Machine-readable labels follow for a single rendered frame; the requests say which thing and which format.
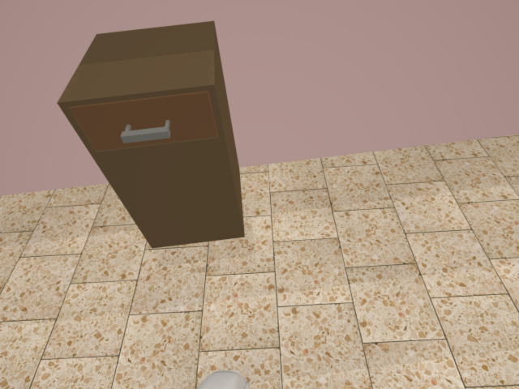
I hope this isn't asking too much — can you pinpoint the cabinet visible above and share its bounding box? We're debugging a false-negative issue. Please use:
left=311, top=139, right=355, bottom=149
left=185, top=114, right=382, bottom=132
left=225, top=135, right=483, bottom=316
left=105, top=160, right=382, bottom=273
left=58, top=21, right=245, bottom=248

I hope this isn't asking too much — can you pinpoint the left robot thigh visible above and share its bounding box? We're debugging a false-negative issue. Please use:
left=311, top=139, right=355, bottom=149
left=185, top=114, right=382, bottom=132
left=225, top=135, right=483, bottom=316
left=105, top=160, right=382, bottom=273
left=196, top=370, right=251, bottom=389

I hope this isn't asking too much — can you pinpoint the handle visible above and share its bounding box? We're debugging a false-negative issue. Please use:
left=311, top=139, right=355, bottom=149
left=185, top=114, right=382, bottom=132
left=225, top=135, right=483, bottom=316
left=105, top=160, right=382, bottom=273
left=121, top=120, right=170, bottom=143

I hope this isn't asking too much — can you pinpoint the drawer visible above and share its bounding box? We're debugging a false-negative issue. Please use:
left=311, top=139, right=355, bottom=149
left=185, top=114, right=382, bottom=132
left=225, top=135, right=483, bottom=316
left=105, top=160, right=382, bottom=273
left=71, top=91, right=217, bottom=151

